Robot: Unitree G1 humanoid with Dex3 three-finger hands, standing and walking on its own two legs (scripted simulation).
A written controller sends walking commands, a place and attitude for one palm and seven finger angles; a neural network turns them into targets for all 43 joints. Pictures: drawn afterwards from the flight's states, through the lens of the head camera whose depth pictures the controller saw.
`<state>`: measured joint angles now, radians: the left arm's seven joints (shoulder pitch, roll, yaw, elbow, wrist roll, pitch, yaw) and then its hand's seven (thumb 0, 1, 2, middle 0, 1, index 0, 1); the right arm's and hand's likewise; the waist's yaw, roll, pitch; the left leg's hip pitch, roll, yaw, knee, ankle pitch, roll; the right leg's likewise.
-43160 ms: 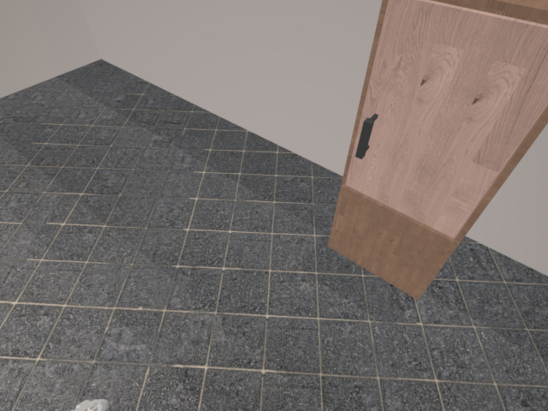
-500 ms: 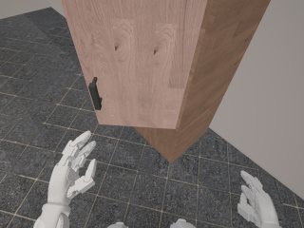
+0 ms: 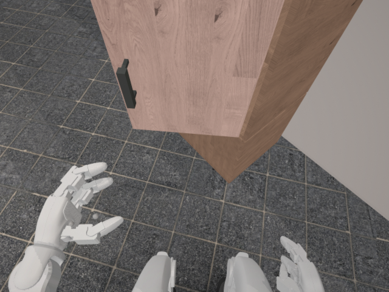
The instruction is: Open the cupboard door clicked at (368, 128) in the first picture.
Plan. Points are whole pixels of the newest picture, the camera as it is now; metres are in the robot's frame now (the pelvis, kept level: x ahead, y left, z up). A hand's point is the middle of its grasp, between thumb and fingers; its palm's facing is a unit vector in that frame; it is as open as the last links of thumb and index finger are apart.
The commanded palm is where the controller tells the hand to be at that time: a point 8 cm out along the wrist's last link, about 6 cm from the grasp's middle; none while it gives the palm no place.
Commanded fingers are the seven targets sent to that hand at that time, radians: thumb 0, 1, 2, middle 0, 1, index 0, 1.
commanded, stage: raise the hand with hooked fingers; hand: left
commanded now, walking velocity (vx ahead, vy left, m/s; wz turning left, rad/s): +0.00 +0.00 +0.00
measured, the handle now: (128, 84) +0.60 +0.22 +0.01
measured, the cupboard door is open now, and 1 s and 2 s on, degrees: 45 45 45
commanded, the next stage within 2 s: move the hooked fingers beside the handle in 1.28 s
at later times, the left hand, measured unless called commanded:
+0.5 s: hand (72, 199) +0.27 +0.25 +0.03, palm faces -0.02 -1.00 -0.06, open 13.6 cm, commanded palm +0.26 +0.30 +0.04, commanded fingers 0.00 -0.50 0.30 -0.30 -1.20 -0.30 -1.20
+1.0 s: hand (62, 186) +0.29 +0.27 +0.04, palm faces -0.04 -1.00 -0.06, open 14.0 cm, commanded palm +0.27 +0.32 +0.04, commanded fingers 0.00 -0.50 0.30 -0.30 -1.20 -0.30 -1.20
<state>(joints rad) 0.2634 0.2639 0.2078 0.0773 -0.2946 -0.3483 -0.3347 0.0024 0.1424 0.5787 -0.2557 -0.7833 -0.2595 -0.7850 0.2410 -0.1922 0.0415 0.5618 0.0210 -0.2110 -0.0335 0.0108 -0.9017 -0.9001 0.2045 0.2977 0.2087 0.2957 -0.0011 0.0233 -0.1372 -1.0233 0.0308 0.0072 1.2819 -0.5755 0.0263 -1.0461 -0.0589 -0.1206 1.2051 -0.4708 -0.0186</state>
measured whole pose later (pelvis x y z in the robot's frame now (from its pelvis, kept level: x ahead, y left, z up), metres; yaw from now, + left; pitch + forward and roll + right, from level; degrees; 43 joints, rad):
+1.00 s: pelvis +0.01 +0.00 +0.00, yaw -1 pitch +21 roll -3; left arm 0.03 0.42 0.45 0.37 -0.39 -0.38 -0.57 -0.02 -0.50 0.30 -0.30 -1.20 -0.30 -1.20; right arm 0.26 -0.30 0.02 0.54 0.03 -0.22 -0.03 0.01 -0.90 -0.90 0.20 0.30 0.21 0.30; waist -0.02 0.01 -0.15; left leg -1.07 0.04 0.01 1.29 -0.59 0.03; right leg -1.09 -0.05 -0.12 1.21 -0.48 -0.01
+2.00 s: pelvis +0.01 +0.01 -0.01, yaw -1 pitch +24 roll -3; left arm -0.39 0.50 0.48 0.73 -0.28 -0.40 -0.54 -0.02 -0.50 0.30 -0.30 -1.20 -0.31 -1.20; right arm 0.28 -0.30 0.04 0.58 0.02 -0.13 -0.04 0.01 -0.90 -0.90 0.20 0.30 0.21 0.30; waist -0.07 0.00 -0.15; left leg -1.16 0.04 0.01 1.33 -0.59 0.04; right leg -1.18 -0.04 -0.11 1.24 -0.47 -0.01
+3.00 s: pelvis +0.00 +0.02 -0.05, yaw -4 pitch +33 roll -7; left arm -1.06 0.84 0.56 1.22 -0.05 -0.35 -0.47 -0.02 -0.50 0.30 -0.30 -1.20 -0.30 -1.20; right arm 0.33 -0.30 0.11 0.57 -0.02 0.07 0.00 0.00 -0.91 -0.90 0.20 0.30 0.21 0.30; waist -0.24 0.03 -0.11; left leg -1.45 0.06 -0.02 1.48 -0.62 0.05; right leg -1.44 -0.03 -0.13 1.33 -0.46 0.00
